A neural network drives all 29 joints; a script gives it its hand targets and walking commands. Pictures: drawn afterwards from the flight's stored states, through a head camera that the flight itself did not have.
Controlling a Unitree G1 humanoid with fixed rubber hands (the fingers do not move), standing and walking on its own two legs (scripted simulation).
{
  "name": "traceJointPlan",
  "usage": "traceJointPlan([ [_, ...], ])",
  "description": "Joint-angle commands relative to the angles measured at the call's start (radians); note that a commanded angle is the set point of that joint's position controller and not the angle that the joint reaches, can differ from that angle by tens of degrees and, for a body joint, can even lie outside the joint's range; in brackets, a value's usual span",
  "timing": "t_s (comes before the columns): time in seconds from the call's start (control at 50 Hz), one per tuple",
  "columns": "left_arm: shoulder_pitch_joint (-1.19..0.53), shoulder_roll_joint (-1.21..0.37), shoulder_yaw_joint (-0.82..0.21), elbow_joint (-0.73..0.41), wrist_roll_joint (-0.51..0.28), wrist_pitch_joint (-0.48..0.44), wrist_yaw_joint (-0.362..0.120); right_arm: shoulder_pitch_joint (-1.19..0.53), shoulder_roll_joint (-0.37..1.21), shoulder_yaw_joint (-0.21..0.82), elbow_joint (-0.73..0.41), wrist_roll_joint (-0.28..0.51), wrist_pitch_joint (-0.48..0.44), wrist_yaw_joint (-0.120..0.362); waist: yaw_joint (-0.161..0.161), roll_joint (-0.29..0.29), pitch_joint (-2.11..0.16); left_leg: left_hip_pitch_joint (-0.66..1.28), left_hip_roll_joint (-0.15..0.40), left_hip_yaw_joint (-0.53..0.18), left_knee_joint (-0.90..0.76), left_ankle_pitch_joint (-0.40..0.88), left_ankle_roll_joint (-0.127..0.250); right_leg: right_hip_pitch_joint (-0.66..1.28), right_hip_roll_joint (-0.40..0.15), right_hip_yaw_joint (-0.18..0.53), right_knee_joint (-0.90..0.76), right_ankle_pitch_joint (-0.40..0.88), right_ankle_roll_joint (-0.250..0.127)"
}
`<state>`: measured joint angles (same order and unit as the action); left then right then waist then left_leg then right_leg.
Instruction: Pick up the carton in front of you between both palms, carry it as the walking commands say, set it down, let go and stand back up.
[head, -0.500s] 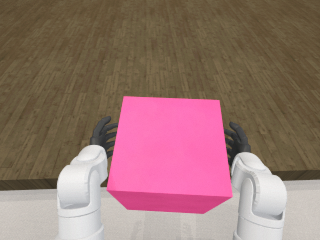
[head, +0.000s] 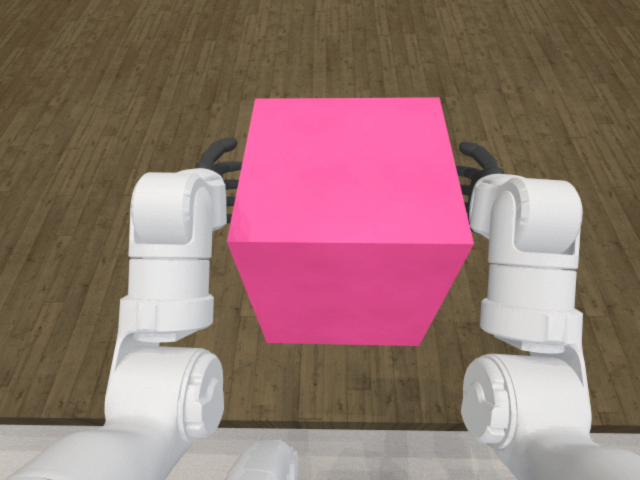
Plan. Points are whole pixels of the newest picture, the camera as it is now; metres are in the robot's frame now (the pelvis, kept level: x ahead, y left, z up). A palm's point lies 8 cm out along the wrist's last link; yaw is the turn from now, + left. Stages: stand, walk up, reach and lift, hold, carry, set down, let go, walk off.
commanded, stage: carry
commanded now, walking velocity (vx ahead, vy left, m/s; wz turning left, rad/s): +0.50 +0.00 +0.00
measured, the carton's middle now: (344, 233) +0.40 +0.00 +0.05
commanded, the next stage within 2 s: none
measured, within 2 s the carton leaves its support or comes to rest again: neither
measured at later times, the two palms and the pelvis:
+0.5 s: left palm out of the picture +0.83 +0.16 +0.13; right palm (439, 1) +0.82 -0.14 +0.12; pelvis +0.43 +0.03 +0.02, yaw +2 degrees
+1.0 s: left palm out of the picture +1.37 +0.13 +0.30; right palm out of the picture +1.33 -0.17 +0.29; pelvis +0.98 +0.02 +0.17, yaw +1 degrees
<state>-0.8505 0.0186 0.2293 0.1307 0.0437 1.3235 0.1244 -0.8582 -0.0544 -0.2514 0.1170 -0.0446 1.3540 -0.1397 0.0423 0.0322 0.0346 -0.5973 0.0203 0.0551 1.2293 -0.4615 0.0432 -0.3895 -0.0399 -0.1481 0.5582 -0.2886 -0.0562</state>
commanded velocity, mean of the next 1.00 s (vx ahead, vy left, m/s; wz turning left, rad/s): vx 0.50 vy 0.00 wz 0.00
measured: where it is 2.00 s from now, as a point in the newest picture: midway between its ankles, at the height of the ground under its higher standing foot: (355, 59)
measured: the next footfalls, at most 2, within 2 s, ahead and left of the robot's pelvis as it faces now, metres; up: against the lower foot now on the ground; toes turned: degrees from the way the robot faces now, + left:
left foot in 0.12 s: +0.14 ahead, +0.11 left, -0.01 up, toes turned +2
right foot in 0.46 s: +0.55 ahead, -0.01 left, +0.15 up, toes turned +3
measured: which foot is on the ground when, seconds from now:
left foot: up 0.00-0.10, down 0.12-0.46, up 0.48-0.74, down 0.76-1.00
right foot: down 0.00-0.24, up 0.26-0.44, down 0.46-0.72, up 0.74-1.00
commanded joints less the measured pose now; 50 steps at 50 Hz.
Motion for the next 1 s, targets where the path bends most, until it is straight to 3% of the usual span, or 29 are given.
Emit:
traceJointPlan([
  [0.0,-0.888,-1.051,-0.561,-0.28,-0.494,-0.043,-0.213,-0.722,1.128,0.598,-0.139,0.403,-0.06,0.174,0.053,-0.178,-0.549,-0.251,0.022,0.003,-0.055,0.018,0.004,0.644,-0.263,0.302,-0.084,0.565,-0.175],
  [0.08,-0.813,-1.055,-0.574,-0.23,-0.49,-0.013,-0.221,-0.68,0.993,0.536,-0.135,0.293,-0.074,0.135,0.072,-0.192,-0.564,-0.319,-0.02,0.08,-0.105,0.046,0.027,0.745,-0.239,0.262,-0.024,0.714,-0.175],
  [0.16,-0.844,-1.071,-0.62,-0.236,-0.456,-0.024,-0.218,-0.587,1.004,0.54,-0.112,0.247,-0.063,0.159,0.093,-0.15,-0.535,-0.379,-0.114,0.138,-0.399,-0.006,0.073,0.937,-0.117,0.158,0.264,1.538,-0.082],
  [0.2,-0.795,-1.081,-0.664,-0.314,-0.495,-0.043,-0.214,-0.685,0.992,0.574,-0.266,0.279,-0.064,0.166,-0.131,-0.098,-0.684,0.466,-0.11,0.15,-1.079,0.674,0.012,0.529,-0.068,0.112,0.548,1.148,-0.023],
  [0.22,-0.779,-1.087,-0.689,-0.361,-0.516,-0.049,-0.21,-0.622,0.961,0.58,-0.234,0.275,-0.068,0.166,-0.219,0.153,-0.577,0.975,0.016,-0.002,-1.16,1.066,0.01,-0.043,0.059,0.048,0.792,0.205,0.017],
  [0.24,-0.726,-1.067,-0.656,-0.329,-0.468,-0.048,-0.195,-0.493,0.968,0.598,-0.206,0.27,-0.063,0.181,-0.186,0.333,-0.484,1.42,0.21,-0.221,-0.694,2.217,0.069,-0.693,0.188,0.054,1.22,-0.355,-0.008],
  [0.26,-0.641,-1.045,-0.624,-0.239,-0.417,-0.038,-0.193,-0.623,0.961,0.588,-0.31,0.317,-0.072,0.177,-0.299,0.439,-0.636,1.773,0.342,-0.306,-0.487,2.516,0.229,-1.06,0.242,0.159,1.542,-0.625,0.019],
  [0.3,-0.667,-0.932,-0.586,-0.332,-0.337,-0.037,-0.164,-0.567,0.941,0.623,-0.349,0.336,-0.06,0.205,-0.278,0.029,-0.587,1.655,0.341,-0.469,-0.619,1.636,0.279,-1.268,0.173,0.209,1.712,-0.66,-0.059],
  [0.34,-0.614,-0.909,-0.54,-0.299,-0.256,-0.03,-0.131,-0.72,0.988,0.682,-0.469,0.441,-0.07,0.223,-0.257,0.091,-0.412,1.564,0.237,-0.409,-0.681,1.592,0.205,-1.442,0.162,0.097,1.66,-0.848,-0.074],
  [0.36,-0.602,-0.838,-0.5,-0.314,-0.186,-0.046,-0.108,-0.784,1.026,0.709,-0.517,0.498,-0.068,0.239,-0.151,-0.084,-0.49,1.272,0.187,-0.264,-0.8,1.353,0.155,-1.089,0.098,0.019,1.363,-0.654,-0.074],
  [0.4,-0.614,-0.778,-0.494,-0.39,-0.129,-0.046,-0.081,-0.888,1.064,0.777,-0.581,0.613,-0.076,0.255,0.014,-0.041,-0.573,0.562,0.117,-0.075,-0.899,1.869,0.115,-0.12,0.149,-0.09,0.642,-0.279,-0.055],
  [0.44,-0.661,-0.8,-0.58,-0.499,-0.167,-0.062,-0.087,-0.803,1.075,0.774,-0.518,0.572,-0.088,0.254,0.24,0.144,-0.799,0.427,0.151,-0.054,-0.42,2.144,0.062,0.467,0.244,-0.143,0.429,0.081,-0.046],
  [0.46,-0.637,-0.856,-0.623,-0.482,-0.224,-0.064,-0.107,-0.808,1.051,0.743,-0.536,0.528,-0.088,0.246,0.349,-0.001,-0.859,0.207,-0.065,-0.034,0.315,0.951,-0.036,0.747,0.06,0.248,0.129,0.354,-0.178],
  [0.48,-0.417,-0.848,-0.641,-0.308,-0.219,-0.078,-0.123,-0.648,1.016,0.755,-0.437,0.496,-0.071,0.259,0.236,-0.495,-1.007,-0.054,-0.32,-0.183,0.856,-0.02,-0.063,0.897,-0.17,0.893,0.057,1.106,-0.375],
  [0.5,-0.402,-0.885,-0.647,-0.362,-0.269,-0.088,-0.14,-0.621,0.959,0.73,-0.468,0.434,-0.081,0.245,0.233,-0.331,-1.079,-0.156,-0.288,-0.343,1.025,-0.058,-0.014,1.043,-0.221,0.972,0.124,0.994,-0.386],
  [0.54,-0.699,-0.981,-0.774,-0.566,-0.423,-0.098,-0.178,-0.563,0.937,0.64,-0.391,0.331,-0.105,0.222,0.14,-0.134,-0.771,-0.342,-0.169,-0.22,0.781,-0.103,0.039,0.898,-0.097,0.742,0.07,0.778,-0.194],
  [0.56,-0.78,-1.109,-0.819,-0.469,-0.535,-0.084,-0.194,-0.573,0.888,0.571,-0.408,0.272,-0.123,0.207,0.152,0.045,-0.624,-0.408,-0.144,-0.136,0.629,-0.182,0.012,0.807,-0.053,0.669,0.06,0.774,-0.194],
  [0.58,-0.8,-1.105,-0.834,-0.454,-0.595,-0.089,-0.214,-0.562,0.85,0.535,-0.364,0.208,-0.136,0.187,0.104,-0.012,-0.574,-0.37,-0.118,-0.097,0.492,-0.178,0.007,0.756,-0.06,0.571,0.043,0.81,-0.179],
  [0.6,-0.914,-1.154,-0.861,-0.454,-0.629,-0.092,-0.225,-0.48,0.822,0.472,-0.222,0.133,-0.135,0.176,0.103,0.096,-0.514,-0.285,-0.09,-0.019,0.274,-0.169,0.015,0.649,-0.038,0.482,0.032,0.917,-0.14],
  [0.64,-0.884,-1.148,-0.838,-0.348,-0.694,-0.115,-0.263,-0.437,0.725,0.385,-0.16,0.032,-0.177,0.142,0.121,0.043,-0.533,-0.074,-0.091,0.067,-0.156,-0.035,0.022,0.555,-0.021,0.483,-0.102,1.172,-0.077],
  [0.68,-0.8,-1.117,-0.773,-0.147,-0.659,-0.123,-0.279,-0.355,0.712,0.35,-0.057,-0.026,-0.197,0.129,0.024,0.045,-0.579,0.407,-0.128,0.061,-0.767,0.497,-0.002,0.285,0.034,0.323,0.118,1.128,-0.002],
  [0.7,-0.678,-1.126,-0.734,-0.065,-0.644,-0.129,-0.29,-0.317,0.73,0.354,-0.078,-0.028,-0.197,0.127,-0.025,0.007,-0.604,0.708,-0.11,0.043,-0.874,0.853,-0.006,0.1,0.038,0.297,0.156,0.8,0.015],
  [0.72,-0.77,-1.166,-0.76,-0.065,-0.643,-0.141,-0.294,-0.271,0.77,0.342,0.049,-0.05,-0.192,0.138,-0.134,-0.026,-0.597,0.884,0.053,-0.074,-1.06,1.091,0.069,0.01,0.078,0.211,0.412,0.279,0.049],
  [0.74,-0.767,-1.199,-0.709,-0.007,-0.623,-0.138,-0.304,-0.356,0.814,0.397,-0.016,0.002,-0.191,0.148,-0.129,-0.039,-0.518,1.017,0.125,-0.107,-0.999,1.106,0.087,-0.131,0.098,0.18,0.576,-0.023,0.052],
  [0.76,-0.718,-1.171,-0.681,0.032,-0.634,-0.116,-0.308,-0.357,0.787,0.414,-0.04,0.04,-0.185,0.149,-0.107,0.045,-0.675,1.255,0.383,-0.379,-0.674,1.65,0.205,-0.329,0.116,0.248,0.778,-0.251,0.084],
  [0.82,-0.522,-1.147,-0.564,0.098,-0.444,-0.068,-0.266,-0.488,0.952,0.566,-0.15,0.228,-0.124,0.186,-0.111,0.056,-0.505,1.209,0.249,-0.278,-0.743,1.574,0.005,-0.551,0.082,0.165,0.735,-0.188,0.06],
  [0.9,-0.376,-1.061,-0.448,0.027,-0.229,-0.049,-0.207,-0.709,1.166,0.689,-0.249,0.477,-0.071,0.281,-0.1,0.036,-0.404,0.936,0.163,-0.211,-0.859,1.411,-0.065,-0.477,0.086,0.038,0.489,-0.07,0.096],
  [0.94,-0.33,-1.018,-0.43,-0.02,-0.171,-0.062,-0.187,-0.747,1.183,0.72,-0.312,0.515,-0.081,0.286,-0.089,-0.044,-0.433,0.868,0.105,-0.114,-0.896,1.378,0.015,-0.32,0.105,-0.063,0.13,0.149,0.069],
  [0.98,-0.315,-1.007,-0.455,-0.101,-0.127,-0.07,-0.161,-0.62,1.202,0.694,-0.246,0.492,-0.083,0.292,-0.062,0.065,-0.43,0.595,0.108,-0.052,-0.879,1.319,-0.01,0.086,0.134,-0.07,-0.094,0.395,0.053],
])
